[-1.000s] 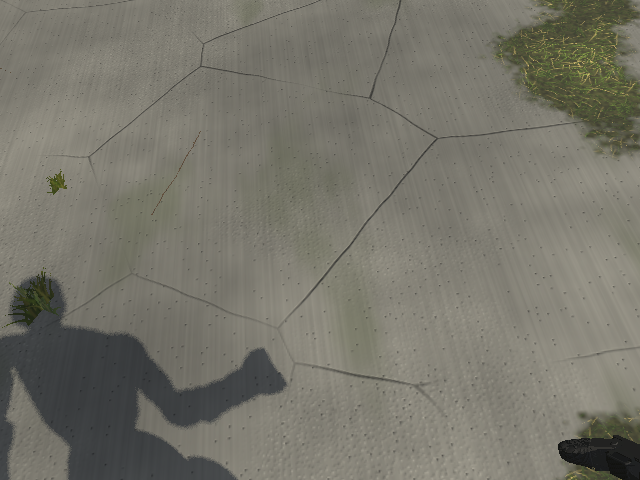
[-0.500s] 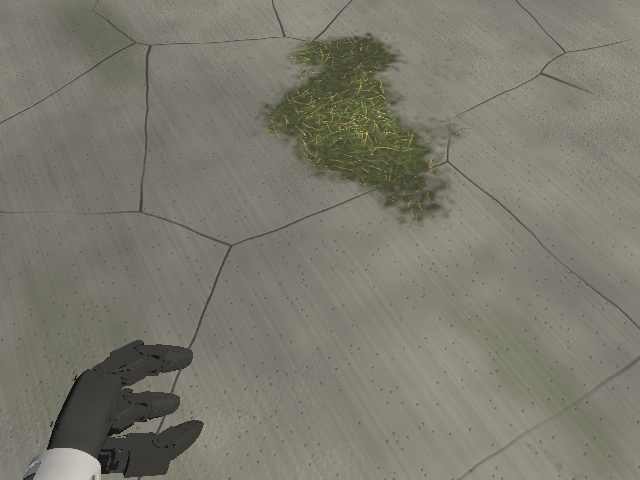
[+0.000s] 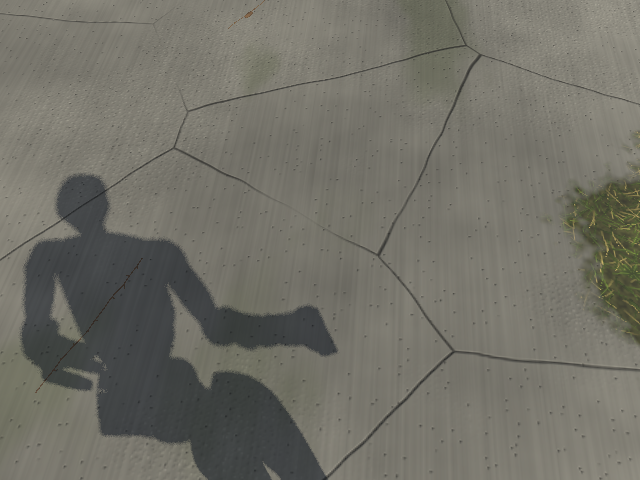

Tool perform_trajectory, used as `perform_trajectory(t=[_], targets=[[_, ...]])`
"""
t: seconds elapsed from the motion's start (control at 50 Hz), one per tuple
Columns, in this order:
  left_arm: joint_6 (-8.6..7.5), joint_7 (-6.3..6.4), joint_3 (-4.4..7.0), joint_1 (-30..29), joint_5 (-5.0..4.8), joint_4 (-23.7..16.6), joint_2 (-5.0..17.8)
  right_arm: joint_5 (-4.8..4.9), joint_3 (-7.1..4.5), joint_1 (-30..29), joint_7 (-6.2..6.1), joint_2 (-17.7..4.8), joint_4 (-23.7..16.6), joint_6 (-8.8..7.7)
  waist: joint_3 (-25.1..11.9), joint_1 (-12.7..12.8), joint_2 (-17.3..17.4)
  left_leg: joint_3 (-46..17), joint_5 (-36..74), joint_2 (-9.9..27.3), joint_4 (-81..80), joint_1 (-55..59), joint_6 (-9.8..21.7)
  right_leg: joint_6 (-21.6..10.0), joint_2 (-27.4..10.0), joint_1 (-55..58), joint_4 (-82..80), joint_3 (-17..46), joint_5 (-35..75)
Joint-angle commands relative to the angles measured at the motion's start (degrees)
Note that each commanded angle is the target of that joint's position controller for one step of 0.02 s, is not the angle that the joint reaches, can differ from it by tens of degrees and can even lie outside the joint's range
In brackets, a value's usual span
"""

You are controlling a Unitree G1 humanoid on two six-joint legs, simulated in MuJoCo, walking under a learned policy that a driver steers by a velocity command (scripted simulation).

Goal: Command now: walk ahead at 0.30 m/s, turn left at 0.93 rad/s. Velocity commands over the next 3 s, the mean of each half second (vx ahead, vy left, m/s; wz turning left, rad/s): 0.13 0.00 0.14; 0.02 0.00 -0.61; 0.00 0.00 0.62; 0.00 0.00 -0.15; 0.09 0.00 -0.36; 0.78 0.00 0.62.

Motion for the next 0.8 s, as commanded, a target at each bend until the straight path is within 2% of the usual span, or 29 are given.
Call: perform_trajectory(t=[0.02, 0.04, 0.06, 0.08, 0.1, 0.14, 0.18, 0.22, 0.24, 0.26, 0.3, 0.34, 0.4, 0.44, 0.46, 0.48, 0.5, 0.52, 0.54, 0.56, 0.58, 0.6, 0.62, 0.66, 0.72, 0.8], targets=[[-0.71, 0.96, 2.40, 1.38, 0.99, -7.76, 11.08, 1.99, -2.71, 2.41, -0.55, -8.48, -6.44, -2.04, -17.01, 0.24, -8.77, -39.65, 19.01, 20.64, -19.18, 32.94, 10.28, -0.50, -1.78, -25.14, 0.80, 7.08, 1.97], [0.23, 1.05, 2.74, 1.40, 1.23, -7.75, 11.65, 1.47, -2.93, 1.11, -0.91, -8.82, -6.63, -2.01, -14.26, 1.77, -7.68, -36.31, 24.79, 18.78, -19.91, 26.18, 8.69, -0.08, -2.45, -21.82, -2.67, 7.26, 2.73], [0.86, 1.09, 2.94, 0.43, 1.41, -8.16, 11.31, 1.19, -3.07, 0.44, -1.35, -8.41, -6.50, -1.70, -12.13, 2.21, -6.42, -32.85, 29.70, 16.55, -19.77, 21.67, 7.55, 0.59, -2.77, -20.00, -6.35, 6.94, 2.74], [1.07, 1.13, 2.72, -0.86, 1.64, -8.43, 9.85, 1.51, -2.99, 1.01, -1.99, -7.61, -5.80, -1.35, -11.19, 1.89, -5.60, -29.11, 34.35, 14.51, -18.71, 18.74, 6.77, 1.23, -3.10, -19.25, -10.58, 6.36, 3.08], [1.09, 1.22, 2.32, -2.63, 1.98, -9.13, 8.09, 1.82, -3.05, 1.96, -2.74, -7.53, -5.17, -0.92, -11.26, 1.37, -5.18, -26.75, 37.84, 12.47, -17.56, 16.84, 5.81, 1.73, -2.48, -18.88, -14.98, 5.42, 4.80], [1.40, 1.10, 1.77, -2.74, 1.72, -8.71, 6.31, 1.59, -2.83, 2.39, -4.56, -6.93, -4.40, 0.43, -14.49, 0.65, -3.27, -20.99, 44.92, 11.08, -14.44, 16.70, 2.65, 2.63, -1.81, -18.48, -21.01, 1.85, 12.36], [1.58, 0.74, 1.38, -3.70, 1.26, -8.33, 5.32, 1.29, -1.83, 2.94, -5.99, -4.42, -3.70, 1.82, -17.37, -0.93, -0.57, -16.81, 42.72, 9.43, -12.81, 16.04, -1.89, 2.51, -2.41, -15.43, -27.63, -0.09, 22.56], [1.31, 0.11, 0.93, -6.54, 1.12, -8.63, 4.17, 0.60, -0.56, 4.07, -6.53, -1.67, -2.53, 2.29, -17.17, -3.04, 2.37, -15.55, 35.71, 9.68, -13.47, 15.17, -4.27, 1.42, -3.27, -12.33, -32.74, -0.78, 30.48], [1.06, -0.22, 0.72, -7.60, 1.13, -8.55, 3.78, 0.02, 0.14, 4.68, -6.46, -0.25, -1.74, 2.14, -16.24, -3.94, 3.01, -15.82, 31.97, 10.83, -14.18, 15.10, -4.42, 0.61, -3.88, -11.09, -34.90, -0.39, 33.02], [0.93, -0.45, 0.80, -8.26, 0.84, -8.41, 4.01, -0.65, 0.48, 4.87, -6.22, 0.22, -1.13, 1.87, -14.74, -4.56, 3.42, -16.21, 29.46, 12.31, -14.55, 15.68, -4.17, -0.23, -4.30, -11.05, -36.58, 0.25, 33.23], [0.80, -0.82, 1.56, -9.77, 0.11, -9.06, 6.20, -1.56, 0.33, 4.87, -5.59, -0.92, -0.25, 1.26, -11.37, -5.33, 3.48, -17.96, 29.76, 15.69, -13.81, 18.83, -3.17, -2.01, -4.61, -14.06, -38.36, 1.10, 27.60], [0.73, -1.55, 2.58, -11.24, -0.51, -10.58, 8.87, -1.29, -0.56, 5.64, -5.64, -3.36, 0.48, 1.53, -9.24, -5.88, 3.23, -20.09, 34.87, 18.85, -11.15, 25.12, -1.85, -3.51, -3.93, -20.78, -38.53, 1.27, 17.36], [0.83, -3.21, 2.67, -8.69, -0.82, -10.94, 8.24, -0.54, -1.01, 5.86, -6.39, -3.70, 0.54, 2.71, -9.68, -5.07, 2.71, -21.64, 43.60, 21.89, -7.37, 32.63, 0.27, -4.59, -3.61, -24.88, -38.57, 0.37, 9.87], [1.14, -3.78, 2.74, -5.06, -1.07, -10.17, 7.52, -0.15, -1.19, 3.44, -6.64, -3.69, -0.51, 3.23, -10.64, -3.04, 2.12, -19.70, 49.40, 20.87, -4.54, 32.24, 0.21, -5.69, -2.17, -20.16, -42.04, -1.43, 9.27], [1.30, -3.65, 3.05, -1.34, -1.00, -9.22, 7.48, 0.23, -1.33, 0.85, -6.68, -3.97, -1.37, 3.23, -12.03, -0.48, 1.47, -16.69, 52.73, 18.22, -1.07, 29.48, -1.21, -7.11, -0.48, -13.18, -47.35, -2.00, 13.26], [1.24, -3.13, 3.93, 4.22, -0.64, -8.39, 9.38, 0.26, -1.60, -1.65, -6.69, -4.47, -2.38, 2.79, -14.84, 3.00, -0.64, -13.04, 49.66, 14.10, 6.93, 22.93, -4.33, -10.27, -1.32, -2.01, -52.84, 2.96, 26.87], [1.19, -2.40, 5.87, 6.90, 0.32, -9.07, 16.64, -1.26, -1.59, -2.67, -6.36, -4.26, -4.92, 1.97, -16.88, 2.98, -11.16, -7.52, 21.32, 3.25, 24.27, 8.09, -10.64, -18.74, -12.39, 8.99, -55.49, 22.81, 49.51], [2.05, -1.70, 5.54, 9.15, 1.26, -8.24, 14.84, -2.79, -0.98, -3.27, -5.51, -2.60, -5.54, 1.47, -19.60, 3.14, -21.02, -9.13, -26.75, -3.79, 35.52, -7.48, -14.30, -26.64, -20.01, 19.52, -59.35, 37.17, 62.62], [2.61, -0.85, 4.68, 6.72, 0.78, -9.33, 11.46, -1.76, -0.71, 0.57, -4.26, -2.60, -4.24, 0.85, -20.19, 1.50, -12.80, -15.02, -26.92, 0.74, 39.83, -8.42, -13.93, -24.40, -19.87, 18.75, -57.70, 34.50, 58.50], [3.36, -0.29, 4.60, 3.51, -0.04, -10.53, 10.14, -0.86, -0.39, -0.50, -3.85, -1.64, -3.38, 1.08, -16.98, 0.55, -5.99, -13.91, -23.48, 2.40, 40.60, -9.36, -14.36, -21.09, -16.22, 15.52, -56.92, 28.31, 54.02], [4.27, 0.02, 4.67, 1.11, -0.95, -11.33, 10.10, -0.92, -0.28, -1.80, -3.88, -0.82, -3.19, 1.40, -13.72, -0.26, -1.19, -12.48, -20.43, 3.53, 36.37, -10.53, -14.40, -18.32, -13.20, 11.62, -57.65, 24.81, 48.71], [4.88, 0.45, 4.67, -0.36, -1.52, -12.10, 10.14, -1.13, -0.54, -2.85, -4.08, -1.06, -3.30, 1.67, -13.25, -0.81, -0.37, -12.16, -17.73, 4.70, 31.98, -9.21, -14.53, -16.89, -11.17, 9.31, -58.39, 23.40, 44.14], [5.63, 0.66, 4.98, -1.11, -1.51, -12.35, 10.85, -0.77, -0.45, -3.09, -3.89, -0.11, -3.39, 1.74, -12.48, -1.64, -1.81, -11.07, -16.07, 4.13, 27.18, -6.36, -14.94, -15.90, -8.59, 6.27, -59.10, 22.31, 41.82], [6.63, 1.13, 5.56, -0.20, -0.93, -12.10, 11.56, -0.03, -0.30, -3.58, -3.88, 1.03, -2.88, 1.35, -13.14, -1.37, -5.52, -10.09, -14.02, 2.74, 18.72, -4.23, -15.84, -15.31, -6.58, 6.35, -59.20, 22.43, 42.52], [7.44, 2.12, 6.31, 0.65, -1.06, -11.84, 12.57, 0.24, -0.49, -4.67, -4.22, 0.46, -2.04, 0.67, -15.48, -0.78, -8.28, -11.44, -10.67, 2.42, 10.39, -1.50, -16.61, -14.40, -6.13, 7.34, -58.04, 24.71, 40.87], [8.32, 2.41, 6.74, 0.03, -1.11, -12.33, 12.72, 0.54, -1.03, -6.50, -3.86, -0.69, -1.54, -0.23, -15.00, 0.29, -11.46, -12.50, -8.07, 2.33, 2.54, 3.44, -16.34, -13.19, -5.10, 5.33, -57.72, 28.60, 34.89]])
Next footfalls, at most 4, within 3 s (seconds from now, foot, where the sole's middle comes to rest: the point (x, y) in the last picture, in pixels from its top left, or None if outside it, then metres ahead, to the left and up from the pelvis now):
0.48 right None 0.31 -0.16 -0.74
0.92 left None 0.39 0.04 -0.74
1.32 right None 0.31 -0.17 -0.74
1.74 left None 0.33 0.10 -0.74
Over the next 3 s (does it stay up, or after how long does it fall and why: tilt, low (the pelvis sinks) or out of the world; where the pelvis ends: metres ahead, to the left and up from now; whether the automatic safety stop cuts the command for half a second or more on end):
stays up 0.62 0.04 0.02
